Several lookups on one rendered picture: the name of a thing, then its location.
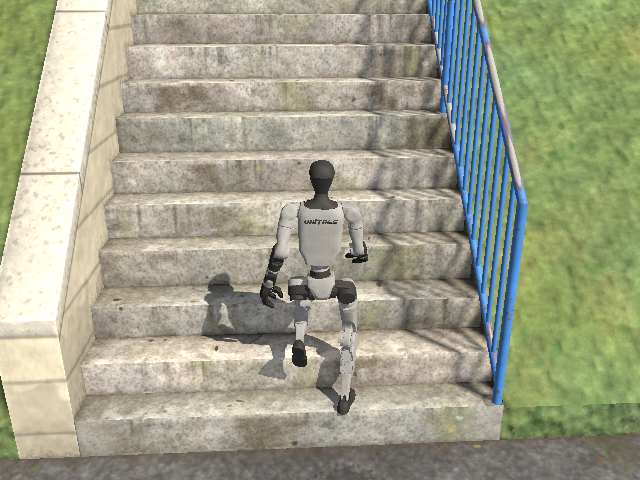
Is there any robot left foot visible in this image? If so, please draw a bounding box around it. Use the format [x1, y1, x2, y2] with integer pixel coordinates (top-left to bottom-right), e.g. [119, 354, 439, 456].
[292, 340, 307, 367]

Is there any robot left forearm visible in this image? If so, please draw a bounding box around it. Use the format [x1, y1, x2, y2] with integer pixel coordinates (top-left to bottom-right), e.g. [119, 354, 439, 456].
[263, 244, 284, 288]

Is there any right robot upper arm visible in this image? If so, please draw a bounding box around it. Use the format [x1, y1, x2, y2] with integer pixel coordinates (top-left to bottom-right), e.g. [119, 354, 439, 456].
[342, 203, 365, 256]

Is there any left robot hand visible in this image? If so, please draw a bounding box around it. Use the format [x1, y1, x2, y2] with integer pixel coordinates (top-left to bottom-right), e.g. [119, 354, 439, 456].
[260, 283, 283, 308]

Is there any right robot shin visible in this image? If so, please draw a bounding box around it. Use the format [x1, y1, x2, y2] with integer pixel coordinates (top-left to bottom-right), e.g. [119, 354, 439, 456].
[339, 332, 357, 401]

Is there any right robot hand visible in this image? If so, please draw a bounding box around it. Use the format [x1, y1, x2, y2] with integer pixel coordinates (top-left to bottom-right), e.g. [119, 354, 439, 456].
[345, 253, 368, 263]

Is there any left robot upper arm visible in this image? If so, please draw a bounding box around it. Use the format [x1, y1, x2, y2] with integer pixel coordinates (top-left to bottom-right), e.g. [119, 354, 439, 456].
[274, 203, 300, 260]

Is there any robot right forearm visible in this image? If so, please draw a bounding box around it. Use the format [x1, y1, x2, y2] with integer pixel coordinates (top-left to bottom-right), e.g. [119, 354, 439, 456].
[356, 241, 368, 259]

